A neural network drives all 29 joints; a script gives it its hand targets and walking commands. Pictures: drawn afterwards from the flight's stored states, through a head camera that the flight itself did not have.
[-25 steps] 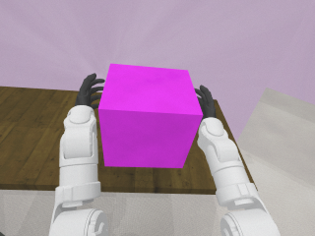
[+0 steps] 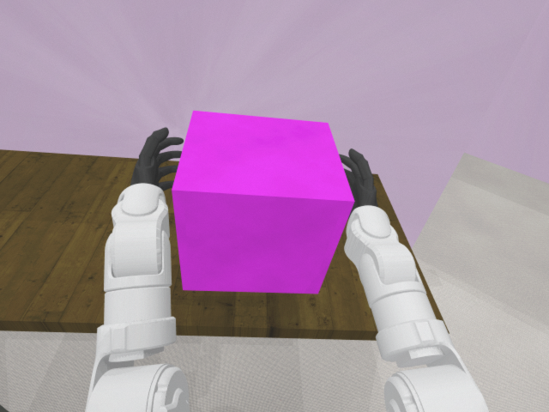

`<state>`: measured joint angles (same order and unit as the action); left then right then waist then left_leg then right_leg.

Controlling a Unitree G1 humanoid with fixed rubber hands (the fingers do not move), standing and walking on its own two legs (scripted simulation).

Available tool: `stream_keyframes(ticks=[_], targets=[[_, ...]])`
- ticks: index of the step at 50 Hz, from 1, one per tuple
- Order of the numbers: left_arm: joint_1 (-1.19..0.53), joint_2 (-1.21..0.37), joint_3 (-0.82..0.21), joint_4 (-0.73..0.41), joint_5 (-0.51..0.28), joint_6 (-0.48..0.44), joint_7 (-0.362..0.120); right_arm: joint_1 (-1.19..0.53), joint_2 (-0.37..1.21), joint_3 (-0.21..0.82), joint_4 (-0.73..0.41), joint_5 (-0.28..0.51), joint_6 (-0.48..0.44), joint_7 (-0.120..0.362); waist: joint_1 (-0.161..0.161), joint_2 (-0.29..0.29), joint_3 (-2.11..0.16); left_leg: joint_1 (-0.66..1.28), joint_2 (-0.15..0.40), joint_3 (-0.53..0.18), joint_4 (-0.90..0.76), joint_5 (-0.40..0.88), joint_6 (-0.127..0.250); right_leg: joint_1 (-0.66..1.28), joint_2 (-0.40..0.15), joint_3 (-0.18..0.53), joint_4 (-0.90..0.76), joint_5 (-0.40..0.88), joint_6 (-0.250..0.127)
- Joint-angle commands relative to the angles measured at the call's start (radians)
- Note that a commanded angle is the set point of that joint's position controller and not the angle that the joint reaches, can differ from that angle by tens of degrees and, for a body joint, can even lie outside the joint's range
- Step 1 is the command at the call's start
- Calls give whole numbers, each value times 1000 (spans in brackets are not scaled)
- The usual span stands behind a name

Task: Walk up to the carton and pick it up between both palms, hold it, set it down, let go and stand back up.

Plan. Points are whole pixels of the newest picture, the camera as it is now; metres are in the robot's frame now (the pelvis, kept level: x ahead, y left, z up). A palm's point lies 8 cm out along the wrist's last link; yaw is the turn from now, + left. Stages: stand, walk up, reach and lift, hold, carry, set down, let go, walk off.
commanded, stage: hold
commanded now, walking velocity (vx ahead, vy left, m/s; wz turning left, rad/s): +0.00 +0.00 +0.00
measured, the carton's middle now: (257, 204) +0.39 +0.00 +0.16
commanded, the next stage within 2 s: none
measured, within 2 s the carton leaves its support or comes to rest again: neither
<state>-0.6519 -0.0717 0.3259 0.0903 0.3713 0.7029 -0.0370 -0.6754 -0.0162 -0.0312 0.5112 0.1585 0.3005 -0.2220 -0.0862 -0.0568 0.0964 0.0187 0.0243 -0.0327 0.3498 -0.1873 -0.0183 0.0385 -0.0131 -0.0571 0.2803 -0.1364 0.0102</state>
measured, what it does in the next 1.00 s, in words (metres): stands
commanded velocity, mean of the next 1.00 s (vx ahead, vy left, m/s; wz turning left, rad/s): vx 0.00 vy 0.00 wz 0.00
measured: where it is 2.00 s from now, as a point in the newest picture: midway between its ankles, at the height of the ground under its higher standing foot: outside the picture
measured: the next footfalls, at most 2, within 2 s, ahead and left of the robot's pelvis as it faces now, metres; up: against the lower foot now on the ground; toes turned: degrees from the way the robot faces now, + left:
none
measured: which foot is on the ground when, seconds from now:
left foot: down 0.00-1.00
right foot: down 0.00-1.00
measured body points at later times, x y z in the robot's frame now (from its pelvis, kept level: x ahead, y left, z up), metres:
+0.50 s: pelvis +0.00 +0.00 +0.00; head -0.04 +0.03 +0.45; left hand +0.38 +0.15 +0.20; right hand +0.38 -0.14 +0.18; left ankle +0.02 +0.13 -0.75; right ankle +0.03 -0.13 -0.75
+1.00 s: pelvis +0.00 +0.00 +0.00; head -0.04 +0.02 +0.45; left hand +0.38 +0.15 +0.20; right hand +0.38 -0.15 +0.18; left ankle +0.02 +0.13 -0.75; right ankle +0.03 -0.12 -0.75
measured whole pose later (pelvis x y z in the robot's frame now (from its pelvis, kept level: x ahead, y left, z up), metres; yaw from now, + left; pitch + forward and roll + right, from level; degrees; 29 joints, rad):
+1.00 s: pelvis +0.00 +0.00 +0.00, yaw +0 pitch -10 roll -1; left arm -0.67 -0.07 0.33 0.11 0.38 0.70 -0.04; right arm -0.69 -0.01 -0.04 0.53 0.15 0.29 -0.22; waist -0.08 -0.06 0.10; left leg 0.01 0.02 -0.03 0.35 -0.18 -0.02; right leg 0.03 -0.01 -0.06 0.28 -0.13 0.01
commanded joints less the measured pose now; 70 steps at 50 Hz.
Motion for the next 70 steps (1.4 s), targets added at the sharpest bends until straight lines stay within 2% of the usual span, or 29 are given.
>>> stream_keyframes(ticks=[1, 5, 7, 9, 11, 12, 17, 20, 22, 26, 29, 30, 33, 35, 37, 39, 41, 43, 48, 50, 52, 55, 56, 61, 62, 65, 67, 68, 70], targets=[[-563, -507, -518, -29, -166, -30, -141, -776, 551, 375, -331, 77, -76, 109, -4, 83, -439, 73, -71, 73, -29, 299, -3, 118, 81, -46, -24, 158, 25], [-551, -494, -496, -23, -158, -25, -152, -754, 546, 375, -320, 77, -67, 102, -8, 69, -408, 47, -75, 81, -40, 263, 3, 134, 77, -40, -24, 168, 32], [-568, -490, -490, -11, -155, -25, -156, -791, 560, 386, -338, 80, -71, 99, 8, 53, -402, 25, -77, 82, -45, 232, 10, 137, 75, -39, -25, 156, 36], [-579, -487, -498, -11, -158, -31, -156, -778, 555, 367, -323, 69, -69, 100, -16, 78, -400, 36, -78, 78, -47, 226, 7, 116, 70, -39, -26, 142, 33], [-582, -504, -520, -44, -170, -30, -152, -764, 552, 363, -328, 68, -72, 103, -23, 81, -420, 56, -74, 75, -43, 245, -1, 107, 77, -48, -28, 137, 30], [-572, -505, -515, -46, -171, -33, -150, -782, 561, 387, -352, 77, -77, 104, -4, 84, -446, 67, -73, 74, -33, 276, 0, 119, 79, -45, -22, 162, 30], [-550, -505, -528, -57, -167, -27, -152, -745, 545, 383, -347, 75, -72, 97, -23, 84, -435, 65, -73, 77, -32, 286, -7, 132, 82, -45, -20, 172, 31], [-559, -505, -525, -67, -166, -25, -150, -761, 551, 394, -354, 87, -74, 103, -1, 91, -430, 71, -70, 73, -30, 299, -6, 126, 85, -46, -21, 161, 27], [-545, -507, -534, -87, -173, -27, -148, -734, 539, 390, -357, 83, -73, 103, -21, 89, -432, 92, -67, 71, -24, 340, -13, 119, 87, -51, -21, 180, 29], [-576, -500, -523, -44, -164, -27, -151, -767, 536, 361, -337, 68, -76, 106, -18, 92, -405, 46, -72, 80, -43, 238, -3, 110, 77, -47, -29, 105, 24], [-563, -493, -505, -25, -160, -28, -151, -782, 555, 374, -337, 71, -76, 107, -2, 63, -401, 29, -74, 82, -50, 224, 6, 119, 75, -45, -27, 114, 28], [-589, -507, -516, -50, -168, -35, -149, -796, 556, 379, -354, 75, -84, 108, 4, 86, -434, 44, -75, 84, -43, 245, 4, 121, 77, -42, -19, 138, 28], [-565, -497, -516, -50, -161, -30, -145, -774, 545, 382, -338, 83, -76, 106, -2, 85, -428, 73, -73, 78, -32, 301, -4, 119, 80, -45, -23, 167, 30], [-555, -482, -486, -16, -149, -23, -153, -764, 546, 376, -305, 69, -68, 104, 6, 56, -386, 52, -74, 83, -48, 245, 7, 115, 73, -43, -30, 140, 31], [-574, -492, -483, 6, -153, -24, -161, -760, 542, 343, -290, 49, -73, 107, -14, 61, -373, 19, -71, 85, -64, 177, 14, 102, 73, -42, -35, 86, 28], [-588, -507, -496, -28, -160, -30, -152, -787, 553, 362, -322, 66, -83, 113, -2, 87, -416, 38, -70, 80, -55, 220, 5, 117, 76, -45, -26, 100, 22], [-588, -518, -530, -40, -173, -33, -147, -786, 543, 353, -334, 65, -89, 111, -24, 100, -438, 65, -70, 80, -38, 258, -8, 108, 80, -51, -25, 118, 24], [-599, -510, -521, -20, -172, -40, -147, -799, 554, 360, -332, 61, -85, 110, -17, 77, -427, 48, -73, 76, -45, 229, 1, 99, 80, -46, -31, 103, 28], [-597, -511, -504, -19, -163, -38, -145, -807, 554, 362, -319, 62, -95, 117, 2, 94, -439, 45, -71, 81, -51, 224, 3, 110, 78, -48, -25, 87, 21], [-596, -506, -510, -4, -168, -41, -144, -801, 556, 354, -311, 56, -93, 115, -11, 75, -427, 40, -71, 78, -50, 205, 6, 98, 80, -45, -29, 78, 23], [-586, -499, -487, 6, -157, -42, -143, -798, 549, 361, -299, 59, -90, 115, 5, 63, -427, 50, -71, 81, -50, 221, 11, 104, 78, -46, -29, 98, 26], [-596, -500, -491, -5, -161, -43, -148, -806, 564, 361, -317, 63, -92, 111, -1, 58, -432, 36, -75, 83, -49, 212, 14, 115, 75, -43, -28, 113, 33], [-589, -494, -494, 3, -163, -44, -151, -792, 559, 361, -314, 57, -88, 108, -15, 58, -435, 41, -75, 83, -45, 216, 12, 116, 72, -44, -27, 134, 33], [-554, -508, -504, -13, -164, -32, -150, -768, 556, 372, -329, 71, -84, 102, -20, 82, -421, 64, -74, 77, -36, 274, -1, 121, 79, -46, -24, 164, 31], [-558, -493, -499, -35, -156, -36, -151, -763, 554, 387, -330, 73, -85, 102, -5, 75, -429, 60, -76, 81, -36, 279, 2, 127, 79, -45, -20, 172, 36], [-569, -492, -513, -38, -166, -37, -153, -767, 557, 373, -350, 71, -84, 96, -24, 69, -428, 53, -78, 82, -37, 254, 4, 132, 71, -44, -23, 175, 37], [-560, -493, -513, -56, -161, -34, -152, -766, 551, 388, -352, 81, -84, 101, -4, 91, -437, 63, -75, 78, -32, 279, 1, 133, 78, -43, -20, 173, 35], [-576, -489, -506, -43, -157, -28, -153, -758, 549, 377, -314, 76, -77, 102, -13, 103, -396, 61, -75, 78, -40, 258, -2, 120, 72, -45, -25, 137, 28], [-578, -493, -513, -46, -158, -32, -153, -770, 553, 376, -338, 70, -82, 105, -5, 85, -397, 43, -73, 82, -45, 234, 4, 120, 75, -44, -28, 121, 30]])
